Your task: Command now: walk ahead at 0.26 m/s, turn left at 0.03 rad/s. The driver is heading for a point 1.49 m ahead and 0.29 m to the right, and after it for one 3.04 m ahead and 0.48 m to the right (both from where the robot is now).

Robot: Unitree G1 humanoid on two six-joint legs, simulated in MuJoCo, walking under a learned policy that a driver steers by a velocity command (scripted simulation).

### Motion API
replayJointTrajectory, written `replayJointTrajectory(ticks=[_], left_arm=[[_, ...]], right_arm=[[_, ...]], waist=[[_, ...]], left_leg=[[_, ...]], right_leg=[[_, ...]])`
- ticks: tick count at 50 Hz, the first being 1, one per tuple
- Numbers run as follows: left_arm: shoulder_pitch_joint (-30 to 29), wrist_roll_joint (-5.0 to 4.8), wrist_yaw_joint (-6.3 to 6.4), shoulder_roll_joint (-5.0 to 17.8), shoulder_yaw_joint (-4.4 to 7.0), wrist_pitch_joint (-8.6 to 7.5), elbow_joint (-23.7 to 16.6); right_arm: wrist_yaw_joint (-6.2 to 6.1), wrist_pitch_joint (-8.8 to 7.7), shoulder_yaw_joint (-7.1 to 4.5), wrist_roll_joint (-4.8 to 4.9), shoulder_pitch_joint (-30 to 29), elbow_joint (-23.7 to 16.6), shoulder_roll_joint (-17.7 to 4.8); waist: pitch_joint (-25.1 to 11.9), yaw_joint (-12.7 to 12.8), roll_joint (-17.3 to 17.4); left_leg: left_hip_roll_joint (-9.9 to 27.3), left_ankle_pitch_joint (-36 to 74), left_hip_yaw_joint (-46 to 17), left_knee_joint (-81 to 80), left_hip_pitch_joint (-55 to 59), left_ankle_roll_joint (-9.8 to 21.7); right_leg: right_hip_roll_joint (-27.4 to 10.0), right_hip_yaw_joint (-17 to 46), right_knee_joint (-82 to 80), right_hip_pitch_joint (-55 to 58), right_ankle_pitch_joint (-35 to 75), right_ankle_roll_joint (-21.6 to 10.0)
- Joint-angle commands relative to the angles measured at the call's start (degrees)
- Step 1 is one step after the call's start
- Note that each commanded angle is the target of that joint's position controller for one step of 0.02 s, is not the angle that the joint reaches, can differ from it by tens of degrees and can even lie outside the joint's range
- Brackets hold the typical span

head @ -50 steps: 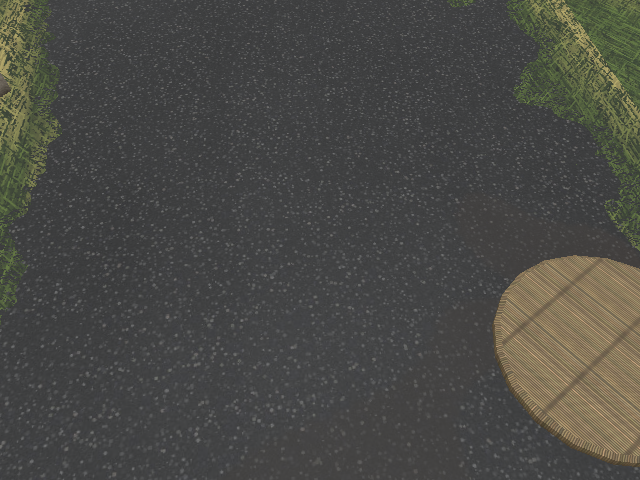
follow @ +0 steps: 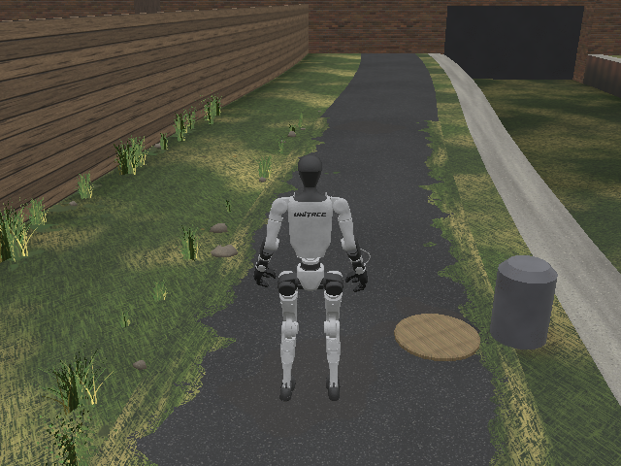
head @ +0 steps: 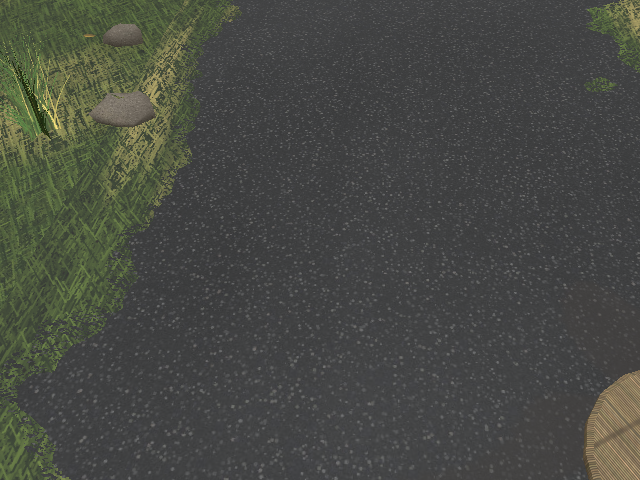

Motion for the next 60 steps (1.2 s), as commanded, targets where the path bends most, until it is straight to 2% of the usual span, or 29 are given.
replayJointTrajectory(ticks=[1,4,6,7,8,9,11,13,16,18,22,24,25,26,27,28,29,31,34,38,46,50,52,53,54,55,56,57,60], left_arm=[[-2.99,-0.69,-0.36,4.59,1.27,-3.30,-4.65],[-0.40,-1.03,-1.27,4.06,1.27,-5.12,-4.37],[5.70,-1.05,-1.70,7.52,2.38,-5.64,-2.17],[11.90,-1.10,-1.86,11.37,3.79,-5.49,-0.25],[17.86,-0.70,-2.02,13.79,4.79,-4.98,0.76],[18.09,-0.35,-1.91,11.92,4.11,-4.44,1.08],[17.65,0.15,-1.46,9.02,3.14,-3.50,1.04],[14.16,0.15,-0.77,6.36,1.97,-2.16,0.94],[8.38,-0.55,0.46,8.08,2.14,-1.31,-0.35],[9.90,-0.79,0.72,11.62,3.17,-1.94,0.33],[10.00,-1.24,0.30,12.63,3.83,-1.86,1.45],[10.99,-0.36,0.43,11.11,3.27,-1.30,1.32],[13.08,1.60,0.51,6.11,1.59,-1.25,-0.08],[21.29,-0.71,0.16,0.57,0.13,-2.28,-0.47],[14.63,-2.25,-0.27,7.94,1.71,-2.95,-0.18],[7.69,-2.81,-0.55,10.26,2.40,-3.24,-2.05],[5.04,-1.88,-0.26,9.39,2.12,-3.43,-2.42],[6.33,-0.78,-0.28,8.20,2.34,-2.79,-1.84],[6.39,-0.34,0.05,6.49,2.10,-1.30,-1.28],[-1.76,0.46,0.11,5.79,1.80,-1.61,-3.76],[-15.68,-0.59,-2.39,4.13,0.88,-3.39,-8.09],[-13.21,-0.55,-3.27,6.39,1.61,-3.78,-8.52],[1.00,-0.25,-2.44,10.73,3.88,-3.77,-4.69],[11.78,0.36,-1.74,15.50,4.99,-3.38,-3.01],[12.70,0.60,-2.27,18.10,5.40,-3.29,-1.90],[11.67,0.01,-2.28,11.78,3.90,-3.28,-2.60],[7.73,-0.03,-2.06,9.91,3.17,-3.26,-2.92],[4.05,0.21,-2.06,9.34,2.87,-3.19,-3.33],[0.20,0.92,-2.30,7.08,2.35,-3.82,-3.26]], right_arm=[[0.19,-2.53,-1.99,0.61,0.82,-3.47,-8.12],[0.90,-3.26,-2.02,0.87,-0.03,-4.50,-8.78],[1.15,-3.83,-1.49,0.92,-4.25,-7.06,-6.81],[1.06,-4.79,-1.36,0.63,-6.72,-8.91,-5.93],[0.98,-5.72,-1.38,0.56,-8.29,-9.92,-6.65],[0.96,-5.91,-1.96,1.40,-8.93,-10.27,-8.26],[1.59,-5.69,-0.97,1.96,-11.30,-11.29,-5.33],[2.62,-5.51,-0.67,1.42,-12.73,-12.15,-4.10],[4.49,-5.82,0.69,0.36,-14.37,-12.68,-1.12],[4.56,-5.74,0.16,0.56,-15.41,-12.82,-2.97],[3.34,-5.10,-2.10,0.96,-11.97,-12.37,-8.44],[2.29,-4.41,-4.13,0.97,1.87,-8.69,-11.51],[1.50,-3.87,-5.02,0.33,10.74,-7.32,-16.28],[2.56,-4.33,-4.70,-0.85,11.10,-6.68,-18.46],[2.70,-4.69,-3.47,0.12,7.26,-7.11,-12.55],[2.63,-4.85,-2.88,0.54,3.48,-7.03,-10.73],[2.74,-4.96,-2.70,-0.02,0.32,-7.16,-10.44],[2.93,-5.44,-2.25,-1.39,-2.96,-7.04,-8.50],[2.87,-6.67,-2.27,-0.49,-2.70,-5.34,-8.10],[2.05,-6.47,-2.66,-0.27,0.60,-3.08,-9.84],[1.28,-4.19,-2.88,0.67,8.41,1.30,-11.84],[0.93,-2.94,-3.38,0.86,7.81,2.20,-13.17],[0.72,-2.48,-2.78,0.35,6.44,1.73,-12.13],[0.54,-2.73,-1.23,-1.37,7.07,-0.11,-8.49],[1.09,-4.08,0.34,-0.22,14.77,-0.46,-2.51],[1.40,-5.12,-1.07,1.08,10.08,0.24,-9.37],[1.67,-5.72,-1.80,2.10,4.17,-1.52,-11.54],[1.45,-5.88,-1.57,1.60,1.41,-2.03,-10.63],[1.45,-4.59,-1.69,0.50,2.58,-1.40,-8.23]], waist=[[6.58,-0.77,4.75],[5.50,1.03,8.06],[3.38,3.32,1.16],[0.88,5.02,-8.63],[0.65,7.93,-16.40],[3.37,6.90,-9.70],[5.52,6.01,-2.85],[6.61,4.16,-3.85],[6.06,2.85,-5.33],[4.92,2.86,-6.64],[2.78,-0.83,-6.98],[-6.22,-7.73,-5.50],[-14.55,-9.18,6.22],[-22.41,-3.64,22.27],[-13.31,-5.09,12.88],[-5.07,-4.56,7.88],[-2.24,-2.79,2.27],[-1.02,0.83,4.71],[0.42,2.08,4.25],[3.50,-0.04,1.98],[5.73,-5.58,2.17],[3.26,-2.68,4.59],[-6.64,4.72,3.92],[-16.60,7.91,-4.27],[-22.20,3.25,-19.26],[-18.19,5.96,-11.20],[-10.10,5.51,-7.84],[-5.92,3.75,-2.90],[-2.36,-0.24,-4.32]], left_leg=[[7.44,-19.06,-12.60,-13.83,-3.40,7.44],[10.43,-10.47,-17.57,-14.83,-1.68,9.41],[4.52,6.04,-7.63,-4.38,-6.23,5.70],[-0.97,14.46,1.47,9.92,-15.05,1.91],[-2.62,-2.36,3.27,24.29,-30.48,-0.71],[-0.01,-12.01,1.45,32.72,-39.85,-0.31],[4.35,-7.83,1.85,37.01,-47.53,1.13],[7.28,-1.56,3.21,29.41,-43.71,0.71],[4.96,14.12,7.72,10.55,-23.89,-1.32],[2.76,21.34,8.13,3.32,-13.50,-1.84],[1.17,20.60,7.54,-3.40,-7.11,1.64],[0.80,18.69,8.17,-2.83,12.42,4.72],[14.04,14.27,-8.28,-2.97,27.34,8.44],[24.32,-6.23,-39.99,-17.59,35.37,16.72],[22.58,-15.58,-40.22,-22.79,28.26,14.21],[21.16,-11.96,-30.66,-22.63,20.05,12.26],[18.92,-3.01,-23.96,-22.80,12.66,11.48],[14.93,5.88,-15.65,-25.11,4.03,11.43],[13.68,10.45,-9.59,-28.58,0.09,12.91],[13.52,14.97,-5.45,-30.49,2.60,13.20],[14.52,19.56,-0.50,-27.00,11.99,10.70],[16.47,32.35,-1.10,-20.12,18.10,8.58],[11.81,45.70,3.02,-2.43,13.46,5.73],[7.81,28.06,5.80,17.07,0.84,3.43],[-2.43,-9.43,2.82,33.69,-21.22,0.34],[0.87,-9.72,-2.93,38.97,-27.66,0.87],[3.68,-4.19,-1.17,38.47,-30.29,1.51],[6.44,0.97,0.51,35.79,-28.37,1.25],[9.48,7.54,0.94,29.68,-21.34,-0.16]], right_leg=[[-0.85,1.93,-3.76,-7.68,-9.01,-3.49],[0.13,0.49,-2.05,-5.44,-1.71,-4.34],[-2.59,6.57,-7.88,4.64,5.92,-6.60],[-7.99,17.29,-12.49,16.00,13.08,-9.63],[-18.30,32.54,-18.28,26.66,22.58,-15.80],[-22.32,35.48,-17.80,28.96,25.05,-17.92],[-20.89,28.15,-18.40,30.30,25.62,-15.84],[-17.26,20.05,-22.68,24.50,25.20,-11.89],[-9.82,7.20,-27.20,8.59,24.69,-8.82],[-10.83,6.28,-29.80,5.02,23.23,-8.51],[-13.58,4.82,-21.25,12.54,40.87,-5.80],[-9.79,1.34,-1.26,6.54,48.16,-3.12],[-5.28,-0.68,19.81,-5.28,23.94,-1.00],[3.57,5.47,36.01,-19.50,-9.81,0.56],[-0.12,7.40,41.40,-25.91,-7.21,0.06],[-3.00,5.01,40.33,-28.20,-1.35,-0.82],[-5.73,3.99,37.71,-25.62,3.64,-0.92],[-8.82,4.47,33.46,-20.11,8.82,-0.64],[-9.46,3.36,29.05,-19.78,11.15,0.78],[-9.85,3.03,17.21,-26.35,21.88,2.83],[-6.01,-0.31,-3.15,-24.35,28.59,1.99],[-3.54,-1.53,-7.14,-18.28,19.52,-1.30],[-1.78,-3.35,-8.26,3.36,20.51,-4.72],[-13.77,10.34,-5.73,21.81,23.54,-8.57],[-23.71,38.05,-14.05,37.59,8.86,-17.12],[-22.27,38.49,-17.87,35.02,1.74,-14.97],[-20.45,29.42,-18.70,27.72,4.47,-12.74],[-18.17,23.42,-19.89,19.98,11.24,-11.83],[-13.91,14.45,-24.87,8.76,21.62,-11.86]])
Keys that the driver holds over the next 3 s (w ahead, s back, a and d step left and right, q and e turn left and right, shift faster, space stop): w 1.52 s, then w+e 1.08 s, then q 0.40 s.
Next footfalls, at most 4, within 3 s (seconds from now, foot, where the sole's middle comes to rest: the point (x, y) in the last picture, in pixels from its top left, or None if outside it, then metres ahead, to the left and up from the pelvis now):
0.48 left None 0.36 0.14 -0.76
1.04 right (381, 427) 0.66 -0.11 -0.76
1.60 left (281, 313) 0.96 0.13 -0.76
2.14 right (386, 243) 1.21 -0.16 -0.76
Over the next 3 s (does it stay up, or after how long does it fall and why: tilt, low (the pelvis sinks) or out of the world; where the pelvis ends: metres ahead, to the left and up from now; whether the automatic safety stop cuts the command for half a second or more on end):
stays up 1.45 -0.16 0.01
